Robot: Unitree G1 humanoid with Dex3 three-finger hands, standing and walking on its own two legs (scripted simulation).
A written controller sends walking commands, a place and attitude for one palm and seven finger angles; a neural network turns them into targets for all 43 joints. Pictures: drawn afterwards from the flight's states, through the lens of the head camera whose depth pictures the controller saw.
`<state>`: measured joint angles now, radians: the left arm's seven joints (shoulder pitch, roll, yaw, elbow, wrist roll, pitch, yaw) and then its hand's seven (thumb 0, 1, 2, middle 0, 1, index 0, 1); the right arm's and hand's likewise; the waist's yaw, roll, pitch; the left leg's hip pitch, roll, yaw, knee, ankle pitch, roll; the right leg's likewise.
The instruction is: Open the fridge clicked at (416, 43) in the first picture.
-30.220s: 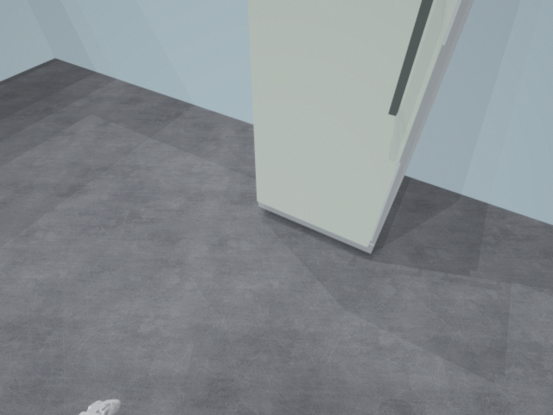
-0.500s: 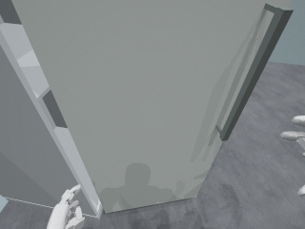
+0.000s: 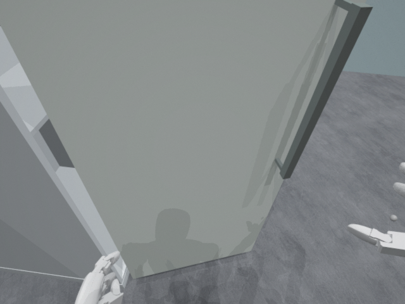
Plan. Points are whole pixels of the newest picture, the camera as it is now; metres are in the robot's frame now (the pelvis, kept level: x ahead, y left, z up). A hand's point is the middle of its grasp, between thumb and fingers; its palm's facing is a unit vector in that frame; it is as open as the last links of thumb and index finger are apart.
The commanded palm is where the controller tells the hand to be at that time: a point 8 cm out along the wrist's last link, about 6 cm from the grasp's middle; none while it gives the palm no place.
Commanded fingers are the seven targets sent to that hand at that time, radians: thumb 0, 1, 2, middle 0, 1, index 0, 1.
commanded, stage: draw the hand back to the body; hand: right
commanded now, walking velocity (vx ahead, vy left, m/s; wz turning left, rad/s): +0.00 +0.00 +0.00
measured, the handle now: (306, 108) +0.45 -0.22 +0.18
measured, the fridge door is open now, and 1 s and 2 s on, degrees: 70 70 70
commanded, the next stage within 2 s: step back with the hand held close in 0.80 s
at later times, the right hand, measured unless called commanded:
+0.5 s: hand (373, 223) +0.20 -0.24 +0.16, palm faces +0.45 +0.79 -0.42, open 8.1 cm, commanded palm +0.16 -0.28 +0.18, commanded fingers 0.00 -0.90 -0.90 0.20 0.30 0.20 0.30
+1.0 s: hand (380, 217) +0.21 -0.26 +0.16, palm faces +0.48 +0.78 -0.41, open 7.4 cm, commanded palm +0.16 -0.28 +0.18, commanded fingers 0.00 -0.90 -0.90 0.20 0.30 0.20 0.30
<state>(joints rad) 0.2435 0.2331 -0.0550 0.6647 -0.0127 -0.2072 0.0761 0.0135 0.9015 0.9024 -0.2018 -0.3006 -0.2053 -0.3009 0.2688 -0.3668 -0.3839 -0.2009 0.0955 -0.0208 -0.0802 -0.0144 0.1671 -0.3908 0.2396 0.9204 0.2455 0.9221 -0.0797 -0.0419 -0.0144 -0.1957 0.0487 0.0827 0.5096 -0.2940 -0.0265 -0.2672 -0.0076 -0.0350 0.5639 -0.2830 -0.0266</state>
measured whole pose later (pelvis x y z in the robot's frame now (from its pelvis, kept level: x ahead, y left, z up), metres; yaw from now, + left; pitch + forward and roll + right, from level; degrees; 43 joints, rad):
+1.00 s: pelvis +0.01 +0.02 +0.00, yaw +0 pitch -2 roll +1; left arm 0.20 0.23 -0.02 0.65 -0.01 -0.13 0.09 0.01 0.90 0.90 -0.20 -0.30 -0.20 -0.30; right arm 0.43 -0.36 -0.37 -0.38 0.05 -0.09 -0.11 0.01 -0.88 -0.90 0.21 0.30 0.22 0.30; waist -0.08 -0.06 0.00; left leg -0.13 0.02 0.09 0.47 -0.30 -0.01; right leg -0.20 -0.04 -0.03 0.54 -0.30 0.00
